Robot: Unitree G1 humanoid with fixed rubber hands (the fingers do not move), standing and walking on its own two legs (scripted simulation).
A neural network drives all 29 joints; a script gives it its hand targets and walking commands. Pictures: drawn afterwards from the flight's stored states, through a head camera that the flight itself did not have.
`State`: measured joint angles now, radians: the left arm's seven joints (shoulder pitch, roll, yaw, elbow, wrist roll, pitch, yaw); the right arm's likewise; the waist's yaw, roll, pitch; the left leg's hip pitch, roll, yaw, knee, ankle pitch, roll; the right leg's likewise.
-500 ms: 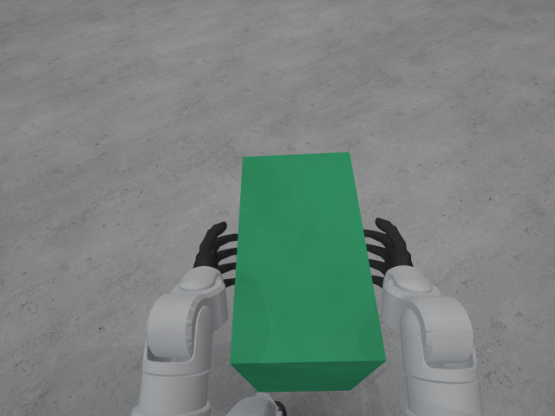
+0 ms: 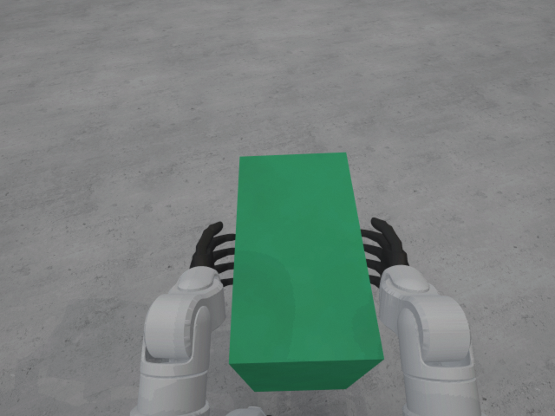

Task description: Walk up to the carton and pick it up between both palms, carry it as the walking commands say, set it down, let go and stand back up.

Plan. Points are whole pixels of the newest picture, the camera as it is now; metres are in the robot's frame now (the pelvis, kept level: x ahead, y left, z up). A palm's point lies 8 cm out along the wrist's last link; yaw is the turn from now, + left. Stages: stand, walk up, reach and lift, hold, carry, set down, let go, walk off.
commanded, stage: carry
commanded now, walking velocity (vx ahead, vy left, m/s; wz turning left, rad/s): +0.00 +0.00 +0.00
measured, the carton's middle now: (296, 281) +0.31 +0.03 +0.00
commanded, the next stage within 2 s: none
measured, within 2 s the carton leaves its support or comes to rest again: neither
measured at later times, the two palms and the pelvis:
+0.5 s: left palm (185, 338) +0.19 +0.15 +0.09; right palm (405, 343) +0.20 -0.09 +0.10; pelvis -0.08 +0.01 +0.01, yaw +3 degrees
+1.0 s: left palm (143, 402) +0.13 +0.19 +0.04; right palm (358, 381) +0.17 -0.05 +0.06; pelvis -0.15 +0.03 +0.01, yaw +6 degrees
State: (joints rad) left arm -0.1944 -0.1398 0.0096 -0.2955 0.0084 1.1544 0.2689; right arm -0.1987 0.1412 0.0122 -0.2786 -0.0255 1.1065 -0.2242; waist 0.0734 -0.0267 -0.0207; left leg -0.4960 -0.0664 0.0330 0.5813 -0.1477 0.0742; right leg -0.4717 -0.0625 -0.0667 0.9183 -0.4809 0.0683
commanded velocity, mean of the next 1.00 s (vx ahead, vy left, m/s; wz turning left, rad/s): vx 0.00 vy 0.00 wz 0.00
